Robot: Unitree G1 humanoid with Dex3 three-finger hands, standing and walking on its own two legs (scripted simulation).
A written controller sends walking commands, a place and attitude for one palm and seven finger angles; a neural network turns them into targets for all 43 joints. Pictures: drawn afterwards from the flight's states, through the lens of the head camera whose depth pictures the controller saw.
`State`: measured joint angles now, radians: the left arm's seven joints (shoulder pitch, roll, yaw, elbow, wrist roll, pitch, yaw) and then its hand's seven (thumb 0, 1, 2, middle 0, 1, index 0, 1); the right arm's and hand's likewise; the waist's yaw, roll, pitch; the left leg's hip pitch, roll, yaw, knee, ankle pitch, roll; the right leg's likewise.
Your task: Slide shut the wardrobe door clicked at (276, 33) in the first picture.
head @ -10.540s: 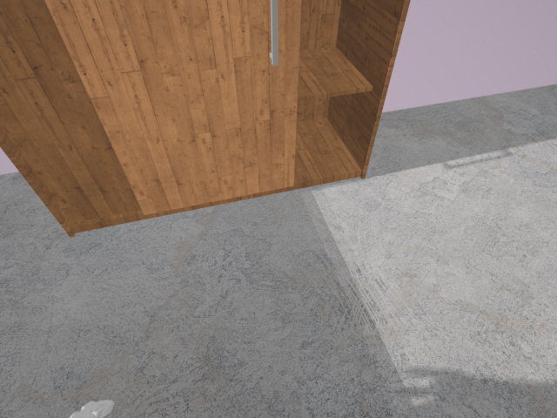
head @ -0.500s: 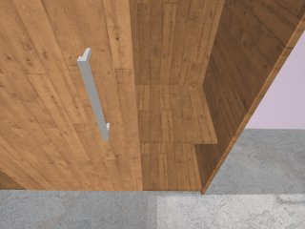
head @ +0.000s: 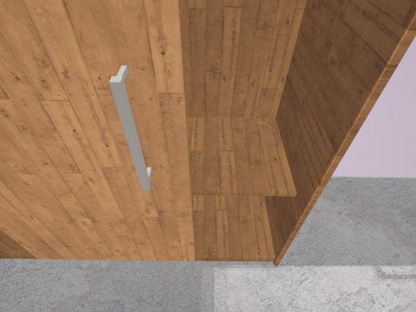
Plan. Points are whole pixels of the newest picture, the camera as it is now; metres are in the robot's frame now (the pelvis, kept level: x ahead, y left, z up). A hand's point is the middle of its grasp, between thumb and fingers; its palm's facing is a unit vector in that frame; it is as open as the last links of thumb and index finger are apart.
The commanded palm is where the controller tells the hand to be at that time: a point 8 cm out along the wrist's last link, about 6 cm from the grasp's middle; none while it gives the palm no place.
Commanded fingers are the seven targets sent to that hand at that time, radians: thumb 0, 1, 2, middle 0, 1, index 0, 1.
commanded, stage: look again from close up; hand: left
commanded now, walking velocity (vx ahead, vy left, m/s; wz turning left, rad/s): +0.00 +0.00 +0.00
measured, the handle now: (136, 137) +0.44 +0.19 +0.09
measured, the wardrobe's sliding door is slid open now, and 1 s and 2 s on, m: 0.38 0.38 0.38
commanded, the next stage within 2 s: none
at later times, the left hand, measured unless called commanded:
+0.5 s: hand out of the picture -0.04 +0.16 -0.18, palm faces +0.05 -0.98 -0.18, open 7.4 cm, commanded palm none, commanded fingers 0.00 0.90 0.90 -0.20 -0.30 -0.20 -0.30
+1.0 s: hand out of the picture -0.05 +0.15 -0.18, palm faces +0.05 -0.98 -0.17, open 7.4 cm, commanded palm none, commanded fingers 0.00 0.90 0.90 -0.20 -0.30 -0.20 -0.30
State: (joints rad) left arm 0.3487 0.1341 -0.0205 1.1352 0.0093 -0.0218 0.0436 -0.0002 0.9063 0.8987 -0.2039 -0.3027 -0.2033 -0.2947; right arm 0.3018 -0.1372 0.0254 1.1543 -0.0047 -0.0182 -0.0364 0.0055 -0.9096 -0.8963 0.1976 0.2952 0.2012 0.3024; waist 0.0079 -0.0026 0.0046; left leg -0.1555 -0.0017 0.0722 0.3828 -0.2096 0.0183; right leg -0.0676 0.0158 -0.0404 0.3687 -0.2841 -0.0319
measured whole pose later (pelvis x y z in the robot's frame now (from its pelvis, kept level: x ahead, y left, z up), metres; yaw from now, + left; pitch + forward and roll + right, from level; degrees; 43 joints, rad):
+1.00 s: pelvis +0.00 +0.00 +0.00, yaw +0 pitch -1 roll +0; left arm 0.36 0.12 -0.02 1.14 0.01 -0.02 0.04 0.00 0.91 0.90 -0.20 -0.30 -0.20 -0.29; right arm 0.31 -0.13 0.02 1.15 0.00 -0.02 -0.04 0.01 -0.91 -0.90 0.20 0.30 0.20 0.30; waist 0.01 0.00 0.01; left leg -0.18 0.00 0.07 0.40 -0.21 0.02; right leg -0.08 0.02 -0.05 0.38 -0.29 -0.03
